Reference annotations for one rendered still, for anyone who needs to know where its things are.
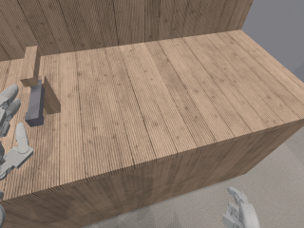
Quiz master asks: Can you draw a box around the tap lever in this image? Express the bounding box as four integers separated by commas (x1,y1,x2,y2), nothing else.
25,79,45,127

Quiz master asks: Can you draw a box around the robot left hand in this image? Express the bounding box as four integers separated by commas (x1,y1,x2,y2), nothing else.
0,84,33,181

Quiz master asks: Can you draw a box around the robot right hand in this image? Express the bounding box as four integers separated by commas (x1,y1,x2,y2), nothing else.
222,185,261,228

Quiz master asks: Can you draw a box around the counter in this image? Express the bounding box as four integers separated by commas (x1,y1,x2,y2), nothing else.
0,0,304,228

